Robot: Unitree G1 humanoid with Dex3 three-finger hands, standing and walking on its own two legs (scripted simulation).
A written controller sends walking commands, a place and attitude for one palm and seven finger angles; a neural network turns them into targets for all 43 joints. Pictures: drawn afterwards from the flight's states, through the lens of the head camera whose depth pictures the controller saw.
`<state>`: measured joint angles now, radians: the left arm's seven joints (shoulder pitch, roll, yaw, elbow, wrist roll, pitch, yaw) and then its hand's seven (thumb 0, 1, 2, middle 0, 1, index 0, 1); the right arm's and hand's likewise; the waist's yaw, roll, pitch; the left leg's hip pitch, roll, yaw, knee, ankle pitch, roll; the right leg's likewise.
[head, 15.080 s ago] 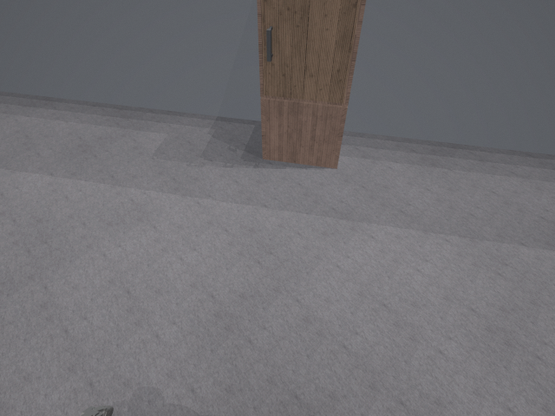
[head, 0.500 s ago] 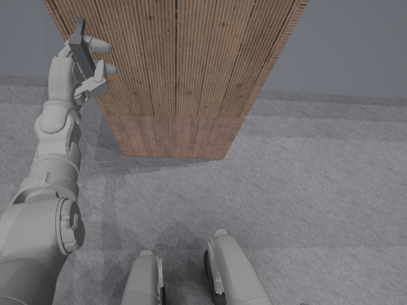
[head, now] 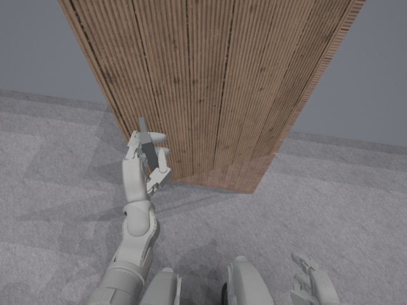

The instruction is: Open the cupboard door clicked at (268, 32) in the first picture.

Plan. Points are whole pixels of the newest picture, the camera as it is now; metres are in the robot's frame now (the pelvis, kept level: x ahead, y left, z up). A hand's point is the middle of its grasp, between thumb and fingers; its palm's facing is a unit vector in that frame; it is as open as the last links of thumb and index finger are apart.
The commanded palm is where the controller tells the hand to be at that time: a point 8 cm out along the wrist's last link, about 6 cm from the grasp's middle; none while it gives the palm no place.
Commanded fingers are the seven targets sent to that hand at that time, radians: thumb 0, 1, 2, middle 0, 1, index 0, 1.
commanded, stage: pull the door open along its arc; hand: left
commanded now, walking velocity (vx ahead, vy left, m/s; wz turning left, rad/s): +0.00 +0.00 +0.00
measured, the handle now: (149, 148) +0.41 +0.12 +0.03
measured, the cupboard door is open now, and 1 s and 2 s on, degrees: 26 42 45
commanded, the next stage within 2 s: open thumb and fingers to let go in 0.28 s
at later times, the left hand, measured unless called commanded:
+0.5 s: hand (198, 214) +0.28 +0.02 +0.02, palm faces +0.22 -0.97 -0.04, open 5.6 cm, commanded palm +0.24 +0.07 +0.02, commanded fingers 0.00 0.41 0.69 -0.37 -1.30 -0.37 -1.30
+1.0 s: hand (195, 211) +0.29 +0.02 +0.02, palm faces +0.21 -0.98 -0.02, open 13.4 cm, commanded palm +0.24 +0.07 +0.02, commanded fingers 0.00 -0.50 0.30 -0.22 -0.70 -0.22 -0.70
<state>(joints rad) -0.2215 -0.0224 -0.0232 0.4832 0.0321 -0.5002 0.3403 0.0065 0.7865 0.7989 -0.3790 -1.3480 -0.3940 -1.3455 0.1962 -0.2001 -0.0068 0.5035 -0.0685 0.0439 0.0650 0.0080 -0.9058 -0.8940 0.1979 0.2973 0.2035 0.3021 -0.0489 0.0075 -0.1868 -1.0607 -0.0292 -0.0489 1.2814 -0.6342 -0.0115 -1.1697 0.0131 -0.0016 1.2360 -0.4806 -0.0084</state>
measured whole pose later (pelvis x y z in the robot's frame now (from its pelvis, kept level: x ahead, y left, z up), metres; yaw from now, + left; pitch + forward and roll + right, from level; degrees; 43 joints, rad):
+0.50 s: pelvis -0.01 -0.03 +0.00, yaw +3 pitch +21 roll +1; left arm 0.08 -0.09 -0.30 0.31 0.16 -0.48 0.54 0.00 0.72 0.79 -0.39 -1.34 -0.40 -1.34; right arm 0.14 -0.17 0.01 0.56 -0.09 -0.09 0.03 0.01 -0.90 -0.89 0.20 0.30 0.20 0.30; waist -0.02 0.01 -0.19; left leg -1.02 -0.04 -0.09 1.28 -0.62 -0.05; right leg -1.13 0.00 -0.05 1.27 -0.50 -0.05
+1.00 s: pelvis -0.01 -0.02 +0.00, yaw +2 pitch +21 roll +1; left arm 0.03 -0.10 -0.27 0.33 0.14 -0.46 0.51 0.00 -0.40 0.34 -0.31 -1.09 -0.37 -1.08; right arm 0.19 -0.18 0.00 0.57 -0.08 -0.08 0.03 0.01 -0.90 -0.89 0.20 0.30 0.20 0.30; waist -0.02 0.01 -0.19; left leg -1.03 -0.04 -0.08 1.29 -0.62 -0.04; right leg -1.14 -0.01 -0.03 1.27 -0.49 -0.04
